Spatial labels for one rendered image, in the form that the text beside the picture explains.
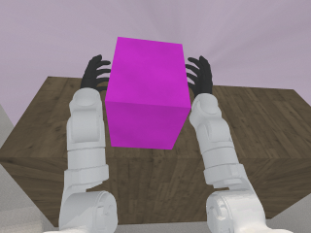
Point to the right robot upper arm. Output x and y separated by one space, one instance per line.
236 211

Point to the carton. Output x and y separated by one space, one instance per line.
147 99

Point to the left robot upper arm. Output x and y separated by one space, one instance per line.
88 212

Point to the robot left hand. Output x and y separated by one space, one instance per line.
89 78

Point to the robot right forearm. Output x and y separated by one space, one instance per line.
222 168

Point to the robot left forearm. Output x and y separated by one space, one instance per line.
85 134

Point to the robot right hand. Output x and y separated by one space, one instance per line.
203 79

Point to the pedestal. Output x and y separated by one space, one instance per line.
270 129

